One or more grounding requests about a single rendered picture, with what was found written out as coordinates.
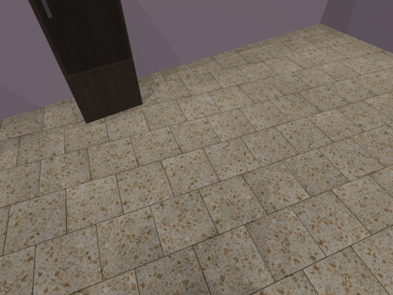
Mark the cupboard door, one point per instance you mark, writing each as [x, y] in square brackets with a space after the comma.
[85, 33]

